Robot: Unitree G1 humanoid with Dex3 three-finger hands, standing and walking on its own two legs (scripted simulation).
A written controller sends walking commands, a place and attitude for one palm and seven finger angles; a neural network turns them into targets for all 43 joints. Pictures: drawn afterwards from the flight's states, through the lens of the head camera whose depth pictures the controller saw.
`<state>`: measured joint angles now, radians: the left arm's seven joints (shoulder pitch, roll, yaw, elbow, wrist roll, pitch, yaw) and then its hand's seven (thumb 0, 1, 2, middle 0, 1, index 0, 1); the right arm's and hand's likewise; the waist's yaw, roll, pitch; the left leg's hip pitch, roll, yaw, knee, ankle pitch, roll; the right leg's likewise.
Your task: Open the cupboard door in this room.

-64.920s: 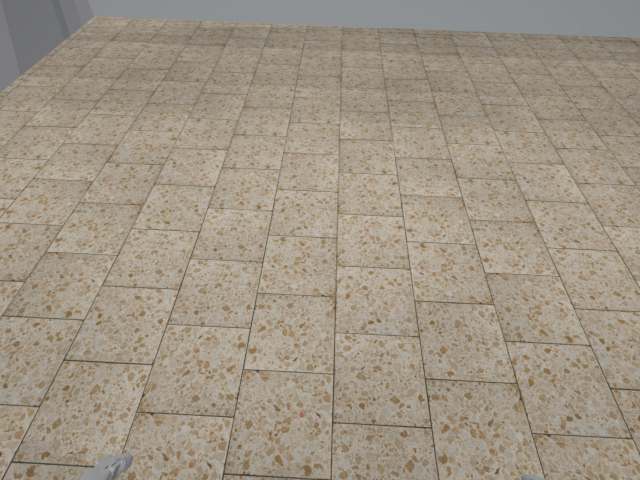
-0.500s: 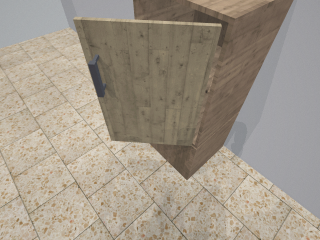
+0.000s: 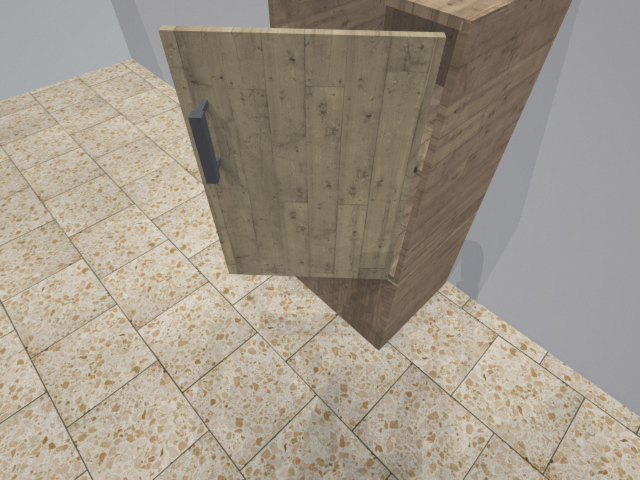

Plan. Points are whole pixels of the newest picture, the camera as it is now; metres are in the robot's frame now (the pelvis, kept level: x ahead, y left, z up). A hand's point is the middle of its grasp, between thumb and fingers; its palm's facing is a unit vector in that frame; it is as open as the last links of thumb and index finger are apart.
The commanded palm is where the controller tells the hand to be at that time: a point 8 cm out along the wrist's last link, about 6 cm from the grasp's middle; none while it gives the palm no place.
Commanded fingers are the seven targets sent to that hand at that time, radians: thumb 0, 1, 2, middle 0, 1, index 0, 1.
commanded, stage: look again from close up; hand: left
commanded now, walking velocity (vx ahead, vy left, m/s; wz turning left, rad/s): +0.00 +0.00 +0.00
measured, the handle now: (208, 142) +0.60 +0.23 +0.08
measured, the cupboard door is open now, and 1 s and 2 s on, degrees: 44 44 44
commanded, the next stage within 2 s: shuffle to correct the standing spot in 0.02 s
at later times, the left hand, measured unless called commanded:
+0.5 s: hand out of the picture +0.01 +0.19 -0.19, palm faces +0.00 -0.98 -0.17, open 7.4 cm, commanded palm none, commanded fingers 0.00 0.90 0.90 -0.20 -0.30 -0.20 -0.30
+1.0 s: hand out of the picture +0.11 +0.21 -0.18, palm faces +0.06 -0.98 -0.19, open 7.3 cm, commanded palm none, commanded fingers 0.00 0.90 0.90 -0.20 -0.30 -0.20 -0.30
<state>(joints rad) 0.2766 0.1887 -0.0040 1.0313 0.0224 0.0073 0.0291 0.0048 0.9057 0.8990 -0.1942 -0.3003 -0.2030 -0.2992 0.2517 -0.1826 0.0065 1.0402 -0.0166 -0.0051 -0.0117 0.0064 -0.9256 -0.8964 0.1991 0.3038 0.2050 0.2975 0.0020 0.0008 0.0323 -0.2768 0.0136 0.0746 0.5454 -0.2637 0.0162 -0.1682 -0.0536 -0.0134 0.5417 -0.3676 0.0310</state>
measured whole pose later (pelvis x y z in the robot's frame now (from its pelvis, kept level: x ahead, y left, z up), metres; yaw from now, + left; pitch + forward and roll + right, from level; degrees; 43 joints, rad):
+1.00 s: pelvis +0.04 +0.03 +0.00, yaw +1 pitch -1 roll +1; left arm 0.19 0.19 0.04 0.98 0.02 0.05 0.04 0.00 0.91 0.90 -0.20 -0.30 -0.20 -0.30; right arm 0.22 -0.14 -0.02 1.01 -0.02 -0.01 -0.03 0.00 -0.92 -0.90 0.20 0.30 0.20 0.30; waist 0.01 -0.07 0.03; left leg -0.26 0.00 0.09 0.56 -0.30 0.03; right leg -0.34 -0.05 -0.04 0.76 -0.46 0.00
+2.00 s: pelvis +0.03 +0.04 +0.00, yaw +0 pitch +0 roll +1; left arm 0.28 0.15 -0.01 1.06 0.02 -0.02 0.04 0.00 0.91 0.90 -0.19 -0.30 -0.20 -0.30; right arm 0.31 -0.17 0.01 1.07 -0.02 -0.02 -0.01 0.02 -0.93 -0.90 0.20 0.30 0.20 0.30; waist -0.01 0.04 0.01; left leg -0.24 -0.02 0.10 0.48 -0.24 0.04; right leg -0.22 -0.05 -0.02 0.53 -0.30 0.02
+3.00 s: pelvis +0.01 +0.01 -0.05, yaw +2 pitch +10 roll -1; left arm 0.27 0.32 0.32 0.14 -0.37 -0.23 -0.44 0.01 0.19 0.60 -0.25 -0.76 -0.26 -0.76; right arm 0.28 -0.21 0.03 0.59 0.05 -0.22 -0.08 0.01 -0.90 -0.90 0.20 0.30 0.21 0.30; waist -0.02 0.05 -0.10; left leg -0.71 0.06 0.03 0.94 -0.40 -0.01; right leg -0.65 0.00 -0.08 0.94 -0.46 -0.03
